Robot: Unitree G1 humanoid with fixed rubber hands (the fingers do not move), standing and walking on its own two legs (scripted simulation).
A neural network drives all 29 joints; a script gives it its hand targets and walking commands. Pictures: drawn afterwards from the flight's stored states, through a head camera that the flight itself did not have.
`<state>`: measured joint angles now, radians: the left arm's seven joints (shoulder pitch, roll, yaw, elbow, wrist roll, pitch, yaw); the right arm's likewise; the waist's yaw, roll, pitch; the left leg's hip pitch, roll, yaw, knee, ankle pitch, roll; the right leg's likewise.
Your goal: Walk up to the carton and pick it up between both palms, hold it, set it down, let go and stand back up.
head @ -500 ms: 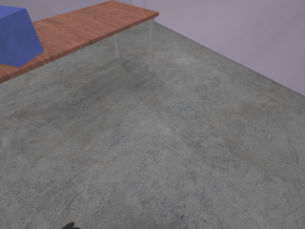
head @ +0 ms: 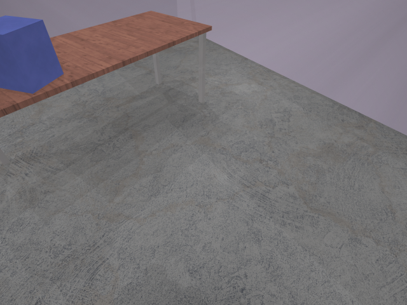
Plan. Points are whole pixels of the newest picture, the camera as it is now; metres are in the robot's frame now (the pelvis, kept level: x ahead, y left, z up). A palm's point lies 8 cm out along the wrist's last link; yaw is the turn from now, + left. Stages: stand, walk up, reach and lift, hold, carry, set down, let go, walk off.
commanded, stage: stand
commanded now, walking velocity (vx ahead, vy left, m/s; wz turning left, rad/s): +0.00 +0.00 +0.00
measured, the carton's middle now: (19, 54) +1.13 +0.87 +0.02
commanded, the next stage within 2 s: none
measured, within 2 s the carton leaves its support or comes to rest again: neither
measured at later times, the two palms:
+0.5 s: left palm out of the picture +0.08 +0.26 -0.11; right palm out of the picture +0.06 -0.29 -0.11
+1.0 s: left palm out of the picture +0.08 +0.26 -0.11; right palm out of the picture +0.06 -0.28 -0.11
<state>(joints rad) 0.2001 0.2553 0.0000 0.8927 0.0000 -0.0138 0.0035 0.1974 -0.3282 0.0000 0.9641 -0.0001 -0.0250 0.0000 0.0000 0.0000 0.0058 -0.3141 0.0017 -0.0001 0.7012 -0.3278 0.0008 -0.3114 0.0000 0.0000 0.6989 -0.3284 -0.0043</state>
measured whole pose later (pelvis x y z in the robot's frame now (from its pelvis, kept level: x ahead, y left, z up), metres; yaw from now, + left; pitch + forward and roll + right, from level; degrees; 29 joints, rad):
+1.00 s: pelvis +0.00 +0.00 +0.01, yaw +0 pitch -2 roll +0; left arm 0.20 0.26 0.00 0.95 0.00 -0.01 0.00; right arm 0.20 -0.32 0.00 1.04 0.00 -0.03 0.00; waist 0.00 0.00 0.01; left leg -0.31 0.00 0.00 0.63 -0.28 0.00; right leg -0.30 0.00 0.00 0.61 -0.27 0.00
